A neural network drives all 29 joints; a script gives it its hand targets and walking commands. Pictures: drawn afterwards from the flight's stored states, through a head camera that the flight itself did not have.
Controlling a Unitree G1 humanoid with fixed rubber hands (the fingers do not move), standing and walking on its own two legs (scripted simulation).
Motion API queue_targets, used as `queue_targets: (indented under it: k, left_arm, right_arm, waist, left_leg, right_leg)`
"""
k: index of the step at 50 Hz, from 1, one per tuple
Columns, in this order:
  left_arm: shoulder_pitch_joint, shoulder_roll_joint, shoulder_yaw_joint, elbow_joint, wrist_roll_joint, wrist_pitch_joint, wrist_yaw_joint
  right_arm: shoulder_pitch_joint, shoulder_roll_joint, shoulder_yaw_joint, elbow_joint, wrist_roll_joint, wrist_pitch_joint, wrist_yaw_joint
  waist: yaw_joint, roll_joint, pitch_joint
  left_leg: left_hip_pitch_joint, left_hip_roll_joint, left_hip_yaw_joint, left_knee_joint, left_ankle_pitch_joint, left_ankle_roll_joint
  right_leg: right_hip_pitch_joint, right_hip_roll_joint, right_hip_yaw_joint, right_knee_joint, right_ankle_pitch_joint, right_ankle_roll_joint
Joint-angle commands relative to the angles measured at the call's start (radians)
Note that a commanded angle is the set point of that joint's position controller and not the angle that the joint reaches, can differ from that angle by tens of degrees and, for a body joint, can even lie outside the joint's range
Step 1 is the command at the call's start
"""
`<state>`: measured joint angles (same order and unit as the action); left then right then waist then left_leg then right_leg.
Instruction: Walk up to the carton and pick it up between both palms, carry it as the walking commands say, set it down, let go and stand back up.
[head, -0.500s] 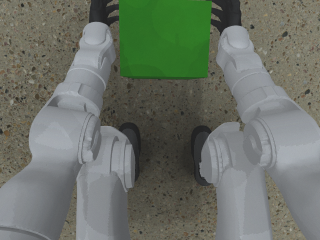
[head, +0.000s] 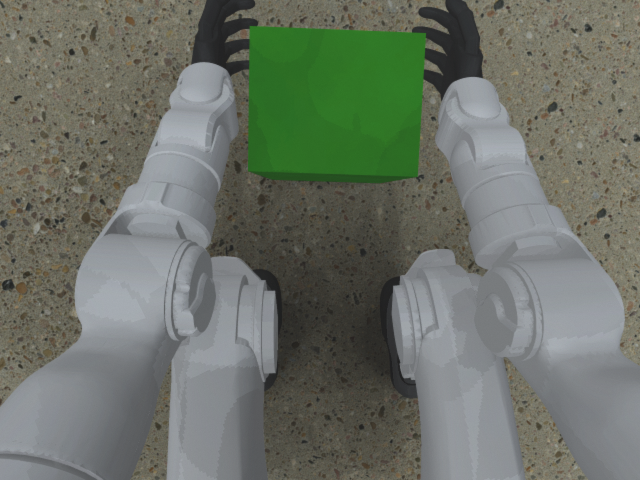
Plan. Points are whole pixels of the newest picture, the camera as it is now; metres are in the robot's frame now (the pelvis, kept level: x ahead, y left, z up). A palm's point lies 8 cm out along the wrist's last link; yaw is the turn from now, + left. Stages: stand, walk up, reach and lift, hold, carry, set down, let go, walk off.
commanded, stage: reach and lift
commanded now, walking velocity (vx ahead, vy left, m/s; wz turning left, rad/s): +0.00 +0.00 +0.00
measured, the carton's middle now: (330, 124) +0.48 +0.01 -0.22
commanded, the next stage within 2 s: none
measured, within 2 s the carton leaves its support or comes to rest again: neither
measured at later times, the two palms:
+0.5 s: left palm (201, 54) +0.52 +0.13 -0.08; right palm (484, 62) +0.50 -0.12 -0.07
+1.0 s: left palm (177, 42) +0.50 +0.13 -0.01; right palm (531, 46) +0.49 -0.12 +0.00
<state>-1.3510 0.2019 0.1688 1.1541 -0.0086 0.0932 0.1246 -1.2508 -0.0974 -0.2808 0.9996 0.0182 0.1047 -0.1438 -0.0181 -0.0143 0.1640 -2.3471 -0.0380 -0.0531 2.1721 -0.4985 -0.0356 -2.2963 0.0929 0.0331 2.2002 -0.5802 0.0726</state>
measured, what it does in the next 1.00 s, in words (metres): rises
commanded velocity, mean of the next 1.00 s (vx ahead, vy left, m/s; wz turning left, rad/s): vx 0.00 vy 0.00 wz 0.00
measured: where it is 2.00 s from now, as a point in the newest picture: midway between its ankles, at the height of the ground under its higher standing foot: (333, 353)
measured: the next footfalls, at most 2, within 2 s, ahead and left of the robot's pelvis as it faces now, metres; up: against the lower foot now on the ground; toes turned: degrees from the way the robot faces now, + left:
none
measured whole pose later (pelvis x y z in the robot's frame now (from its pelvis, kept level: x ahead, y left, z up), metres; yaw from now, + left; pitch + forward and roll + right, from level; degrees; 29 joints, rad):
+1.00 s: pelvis +0.01 +0.00 +0.08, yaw +0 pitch +43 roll -2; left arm -1.08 0.00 0.37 0.78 0.21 0.28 0.13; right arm -1.01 0.11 -0.47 0.64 -0.21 0.26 -0.15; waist -0.02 0.00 -0.10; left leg -2.18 -0.05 -0.06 1.91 -0.49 -0.04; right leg -2.13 0.08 0.03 1.93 -0.56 0.05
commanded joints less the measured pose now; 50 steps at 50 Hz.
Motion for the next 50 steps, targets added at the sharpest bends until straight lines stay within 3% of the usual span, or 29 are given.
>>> queue_targets:
  k: [1, 10, 16, 26, 34, 50]
  left_arm:
    - [-0.409, -1.027, -0.228, -0.175, -0.032, -0.008, -0.227]
    - [-0.442, -1.057, -0.238, -0.250, 0.008, 0.048, -0.237]
    - [-0.471, -1.103, -0.281, -0.315, 0.007, 0.078, -0.229]
    - [-0.380, -1.137, -0.257, -0.315, 0.066, 0.111, -0.236]
    - [-0.357, -1.199, -0.328, -0.397, 0.044, 0.122, -0.226]
    - [-0.315, -1.233, -0.251, -0.369, 0.108, 0.162, -0.239]
  right_arm:
    - [-0.549, 0.985, 0.318, -0.197, 0.035, -0.011, 0.235]
    - [-0.540, 1.013, 0.310, -0.223, -0.031, 0.050, 0.239]
    - [-0.563, 1.053, 0.355, -0.281, -0.026, 0.081, 0.244]
    - [-0.462, 1.088, 0.339, -0.255, -0.067, 0.117, 0.268]
    - [-0.421, 1.142, 0.410, -0.329, -0.047, 0.130, 0.262]
    - [-0.353, 1.203, 0.357, -0.268, -0.109, 0.176, 0.263]
  waist:
    - [0.014, 0.039, -1.092]
    - [-0.004, 0.053, -1.116]
    - [-0.010, 0.063, -1.226]
    - [-0.014, 0.073, -1.223]
    - [-0.020, 0.083, -1.348]
    - [-0.007, 0.055, -1.250]
  left_leg:
    - [0.651, -0.118, 0.114, -0.159, 0.231, 0.032]
    - [0.664, -0.126, 0.121, -0.209, 0.142, 0.024]
    - [0.740, -0.131, 0.124, -0.238, 0.158, 0.015]
    - [0.740, -0.132, 0.117, -0.290, 0.199, 0.010]
    - [0.808, -0.141, 0.115, -0.320, 0.255, 0.005]
    - [0.810, -0.144, 0.114, -0.436, 0.151, 0.018]
  right_leg:
    - [0.494, 0.105, -0.112, -0.208, 0.252, -0.033]
    - [0.508, 0.104, -0.117, -0.258, 0.175, -0.035]
    - [0.542, 0.098, -0.127, -0.284, 0.183, -0.033]
    - [0.514, 0.102, -0.132, -0.328, 0.221, -0.035]
    - [0.578, 0.109, -0.128, -0.359, 0.273, -0.036]
    - [0.631, 0.121, -0.105, -0.487, 0.196, -0.043]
